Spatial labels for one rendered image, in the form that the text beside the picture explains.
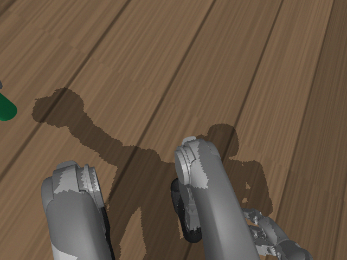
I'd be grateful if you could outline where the left robot foot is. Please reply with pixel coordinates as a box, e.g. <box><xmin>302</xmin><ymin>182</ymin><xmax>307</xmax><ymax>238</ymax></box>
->
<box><xmin>101</xmin><ymin>207</ymin><xmax>115</xmax><ymax>260</ymax></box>

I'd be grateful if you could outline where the right robot hand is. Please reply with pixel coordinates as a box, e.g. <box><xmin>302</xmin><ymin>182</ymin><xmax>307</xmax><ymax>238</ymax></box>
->
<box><xmin>241</xmin><ymin>208</ymin><xmax>290</xmax><ymax>256</ymax></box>

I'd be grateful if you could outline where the right robot foot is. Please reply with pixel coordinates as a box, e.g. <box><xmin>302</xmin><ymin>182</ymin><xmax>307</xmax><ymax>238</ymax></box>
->
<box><xmin>170</xmin><ymin>178</ymin><xmax>202</xmax><ymax>243</ymax></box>

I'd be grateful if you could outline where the can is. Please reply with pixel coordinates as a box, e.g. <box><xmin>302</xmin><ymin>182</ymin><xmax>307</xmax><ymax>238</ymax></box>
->
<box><xmin>0</xmin><ymin>93</ymin><xmax>17</xmax><ymax>121</ymax></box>

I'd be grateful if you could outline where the right robot arm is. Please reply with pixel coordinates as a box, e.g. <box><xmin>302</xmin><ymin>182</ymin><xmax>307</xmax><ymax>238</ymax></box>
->
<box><xmin>275</xmin><ymin>240</ymin><xmax>313</xmax><ymax>260</ymax></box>

